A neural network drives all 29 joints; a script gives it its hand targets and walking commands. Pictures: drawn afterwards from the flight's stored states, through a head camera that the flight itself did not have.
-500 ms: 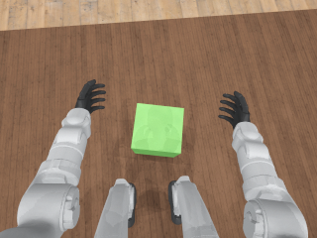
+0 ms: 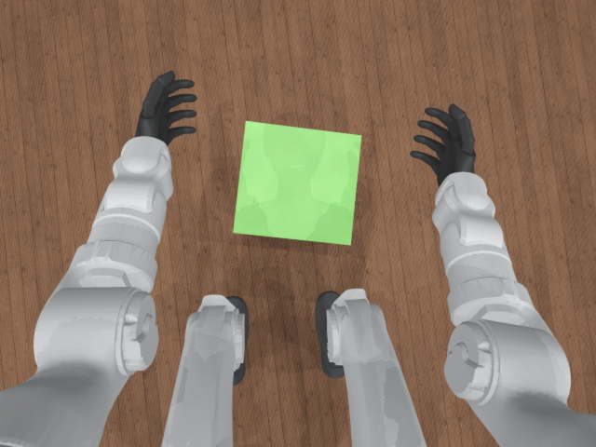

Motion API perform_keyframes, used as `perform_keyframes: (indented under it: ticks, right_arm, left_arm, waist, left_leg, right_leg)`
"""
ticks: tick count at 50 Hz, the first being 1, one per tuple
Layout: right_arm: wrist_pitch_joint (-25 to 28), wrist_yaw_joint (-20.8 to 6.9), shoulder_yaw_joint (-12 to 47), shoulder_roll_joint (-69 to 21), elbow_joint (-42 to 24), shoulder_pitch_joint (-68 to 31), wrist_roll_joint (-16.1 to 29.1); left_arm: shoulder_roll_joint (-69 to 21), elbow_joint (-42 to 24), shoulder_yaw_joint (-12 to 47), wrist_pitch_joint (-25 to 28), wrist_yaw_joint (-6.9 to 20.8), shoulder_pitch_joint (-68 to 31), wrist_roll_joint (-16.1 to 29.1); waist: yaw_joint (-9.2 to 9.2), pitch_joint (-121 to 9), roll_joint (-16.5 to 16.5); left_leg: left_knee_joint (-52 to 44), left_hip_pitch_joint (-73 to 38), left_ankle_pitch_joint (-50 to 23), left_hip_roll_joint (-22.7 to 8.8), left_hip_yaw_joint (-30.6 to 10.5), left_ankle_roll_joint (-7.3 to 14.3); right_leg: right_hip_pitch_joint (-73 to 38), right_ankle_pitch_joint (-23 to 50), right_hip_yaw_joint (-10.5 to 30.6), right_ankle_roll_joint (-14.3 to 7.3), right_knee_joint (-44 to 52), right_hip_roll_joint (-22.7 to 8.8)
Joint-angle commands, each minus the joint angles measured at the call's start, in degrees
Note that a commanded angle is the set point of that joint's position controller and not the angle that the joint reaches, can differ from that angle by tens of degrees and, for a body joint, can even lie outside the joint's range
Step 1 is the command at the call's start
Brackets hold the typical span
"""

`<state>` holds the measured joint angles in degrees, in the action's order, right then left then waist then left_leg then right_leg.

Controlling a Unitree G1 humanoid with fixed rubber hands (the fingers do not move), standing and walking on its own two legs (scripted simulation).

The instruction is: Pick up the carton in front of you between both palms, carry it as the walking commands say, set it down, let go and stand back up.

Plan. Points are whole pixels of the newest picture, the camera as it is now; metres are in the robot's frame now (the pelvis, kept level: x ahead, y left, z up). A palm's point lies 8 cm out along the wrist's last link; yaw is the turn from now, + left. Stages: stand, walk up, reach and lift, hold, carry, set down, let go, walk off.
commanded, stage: reach and lift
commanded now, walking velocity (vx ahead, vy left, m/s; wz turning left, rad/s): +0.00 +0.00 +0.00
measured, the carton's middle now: (294, 191) +0.45 -0.03 -0.44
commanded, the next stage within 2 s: none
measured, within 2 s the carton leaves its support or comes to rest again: leaves its support in 1.40 s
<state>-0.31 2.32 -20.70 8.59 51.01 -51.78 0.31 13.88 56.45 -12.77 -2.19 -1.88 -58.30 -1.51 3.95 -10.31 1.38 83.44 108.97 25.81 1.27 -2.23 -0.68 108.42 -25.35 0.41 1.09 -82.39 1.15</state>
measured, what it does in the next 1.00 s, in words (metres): lowers itself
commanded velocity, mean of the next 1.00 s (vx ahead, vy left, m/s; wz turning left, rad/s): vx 0.00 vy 0.00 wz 0.00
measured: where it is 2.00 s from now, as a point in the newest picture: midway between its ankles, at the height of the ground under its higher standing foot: (283, 353)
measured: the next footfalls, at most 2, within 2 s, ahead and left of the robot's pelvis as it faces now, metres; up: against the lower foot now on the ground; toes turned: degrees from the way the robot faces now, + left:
none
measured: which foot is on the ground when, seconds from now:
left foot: down 0.00-1.00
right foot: down 0.00-1.00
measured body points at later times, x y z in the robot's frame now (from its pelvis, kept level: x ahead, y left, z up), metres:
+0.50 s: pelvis -0.06 +0.00 -0.18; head +0.30 +0.00 +0.09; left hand +0.49 +0.16 -0.36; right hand +0.44 -0.22 -0.36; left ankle +0.07 +0.12 -0.53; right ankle +0.07 -0.12 -0.53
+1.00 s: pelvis -0.05 +0.00 -0.20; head +0.31 +0.00 +0.08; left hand +0.49 +0.14 -0.38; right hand +0.44 -0.21 -0.38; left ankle +0.07 +0.12 -0.53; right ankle +0.07 -0.12 -0.53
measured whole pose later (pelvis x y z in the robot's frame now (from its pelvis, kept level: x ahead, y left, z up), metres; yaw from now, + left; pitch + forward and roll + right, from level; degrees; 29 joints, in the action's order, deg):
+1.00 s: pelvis -0.05 +0.00 -0.20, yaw -1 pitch +39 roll -1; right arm 2.4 7.7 -5.7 15.1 62.0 -69.4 15.2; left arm 19.6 66.2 1.7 0.9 -6.4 -75.6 13.2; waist 3.8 14.4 0.3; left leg 124.9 132.1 31.5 1.9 -2.0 -1.2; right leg 131.9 -30.1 0.3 2.1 -123.3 2.2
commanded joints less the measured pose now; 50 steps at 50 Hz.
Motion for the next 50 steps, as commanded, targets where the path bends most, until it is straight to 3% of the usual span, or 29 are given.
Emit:
perform_keyframes:
  ticks: [1, 5, 10, 16, 20, 25, 30, 33, 36, 42, 46, 50]
  right_arm:
    - [1.6, 0.7, 1.1, 7.2, -5.7, -6.8, 2.3]
    - [1.3, 1.8, 4.4, 10.3, -9.2, -10.0, 6.4]
    - [0.0, 2.9, 7.0, 12.6, -10.3, -15.9, 9.6]
    - [-1.4, 4.0, 8.2, 13.4, -4.0, -22.6, 10.7]
    - [-0.6, 4.4, 8.9, 14.2, 1.6, -26.9, 11.1]
    - [1.1, 4.6, 10.9, 15.3, 6.5, -31.2, 12.7]
    - [2.7, 5.2, 12.7, 16.0, 5.7, -32.7, 15.1]
    - [3.2, 4.7, 14.9, 13.1, 6.0, -31.1, 17.8]
    - [3.6, 4.6, 15.4, 13.0, 5.7, -27.5, 17.5]
    - [3.4, 5.4, 13.3, 12.9, 5.2, -25.8, 14.7]
    - [3.5, 5.4, 13.2, 12.5, 6.2, -27.2, 14.1]
    - [3.9, 5.4, 15.9, 9.4, 6.0, -29.9, 15.4]
  left_arm:
    - [5.1, -7.2, 2.0, 1.5, -1.4, -10.6, 2.0]
    - [7.3, -11.0, 4.9, 1.1, -2.7, -14.0, 5.3]
    - [9.8, -12.4, 7.0, -0.1, -3.8, -19.5, 8.7]
    - [11.3, -5.4, 7.8, -1.3, -4.0, -24.8, 10.4]
    - [12.4, 0.4, 8.8, -0.4, -3.7, -28.3, 11.4]
    - [14.1, 4.3, 10.9, 1.4, -3.4, -32.4, 13.3]
    - [14.8, 2.4, 13.1, 3.1, -3.9, -35.0, 15.1]
    - [12.4, 0.4, 14.5, 3.6, -4.2, -34.1, 14.9]
    - [9.9, 2.2, 15.6, 3.5, -4.1, -29.8, 15.6]
    - [10.6, 5.0, 12.6, 3.5, -4.3, -26.6, 14.0]
    - [10.6, 4.8, 12.4, 4.0, -4.4, -28.6, 13.8]
    - [6.8, 4.7, 15.8, 4.3, -4.6, -31.4, 15.5]
  waist:
    - [1.13, -50.4, 3.7]
    - [0.90, -57.3, 4.4]
    - [1.06, -58.3, 3.7]
    - [1.18, -47.1, 2.4]
    - [1.41, -39.9, 1.9]
    - [1.63, -36.7, 1.9]
    - [2.32, -43.5, 2.6]
    - [0.97, -44.5, 4.7]
    - [1.62, -45.0, 4.0]
    - [1.00, -36.6, 0.8]
    - [1.20, -34.2, 0.7]
    - [1.14, -36.7, 1.5]
  left_leg:
    - [3.9, -28.2, -25.9, 2.4, 1.6, -1.2]
    - [10.8, -30.0, -25.5, 2.2, 2.4, -1.5]
    - [16.7, -27.5, -16.5, 1.9, 3.3, -1.4]
    - [21.0, -17.5, -3.0, 1.0, 3.1, -1.0]
    - [24.0, -11.5, 1.0, 0.2, 2.3, -0.7]
    - [28.2, -8.6, 0.3, -0.5, 1.8, -0.6]
    - [32.0, -12.7, -5.3, -0.3, 1.7, -0.9]
    - [32.8, -14.5, -8.8, 0.0, 2.3, -1.0]
    - [33.9, -15.0, -11.7, 0.6, 2.3, -1.0]
    - [33.0, -6.7, -7.0, 1.0, 2.0, -0.5]
    - [32.3, -5.3, -5.0, 0.8, 1.6, -0.4]
    - [31.5, -7.4, -5.1, 1.0, 1.8, -0.4]
  right_leg:
    - [-19.9, 25.1, -3.0, 2.7, -2.7, 2.6]
    - [-18.6, 24.3, -3.5, 3.1, -9.6, 2.4]
    - [-16.6, 16.8, -4.6, 2.9, -15.9, 1.8]
    - [-11.8, 5.6, -4.7, 2.1, -21.1, 0.5]
    - [-9.4, 2.7, -3.7, 1.8, -24.2, -0.4]
    - [-9.3, 4.2, -2.5, 1.7, -28.2, -0.8]
    - [-12.1, 10.0, -2.5, 1.8, -31.4, -0.4]
    - [-12.1, 12.8, -2.0, 1.7, -32.4, 0.2]
    - [-12.6, 15.7, -2.3, 2.0, -32.7, 0.7]
    - [-9.3, 12.3, -2.4, 2.1, -31.9, 0.7]
    - [-7.5, 10.4, -2.3, 1.9, -31.7, 0.6]
    - [-8.6, 10.2, -2.4, 1.8, -31.1, 1.0]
